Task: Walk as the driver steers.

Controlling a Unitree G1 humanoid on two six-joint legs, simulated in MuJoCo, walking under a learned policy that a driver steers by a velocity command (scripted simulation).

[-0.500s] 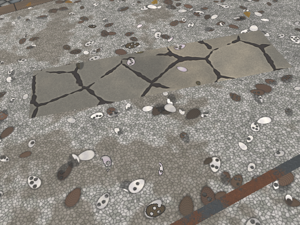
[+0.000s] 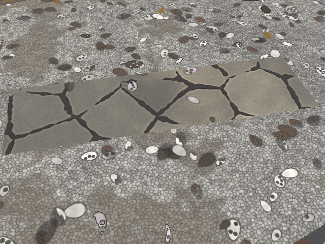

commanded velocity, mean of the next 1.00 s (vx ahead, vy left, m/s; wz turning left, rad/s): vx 0.50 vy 0.00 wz -0.04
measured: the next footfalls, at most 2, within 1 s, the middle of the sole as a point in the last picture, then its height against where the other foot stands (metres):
right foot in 0.28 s outside the picture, level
left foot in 0.80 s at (142, 215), level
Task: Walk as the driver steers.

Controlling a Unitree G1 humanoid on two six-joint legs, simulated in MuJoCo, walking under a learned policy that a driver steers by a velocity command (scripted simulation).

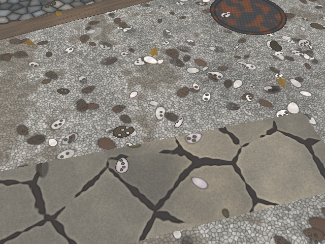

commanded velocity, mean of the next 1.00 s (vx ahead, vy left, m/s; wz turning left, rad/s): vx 0.48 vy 0.00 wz -0.53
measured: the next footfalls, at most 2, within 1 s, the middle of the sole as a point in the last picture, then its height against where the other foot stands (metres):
right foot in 0.36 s outside the picture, level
left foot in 0.90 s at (187, 197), level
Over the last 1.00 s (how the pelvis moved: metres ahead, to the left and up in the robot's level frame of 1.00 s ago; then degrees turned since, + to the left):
0.56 0.02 0.00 -4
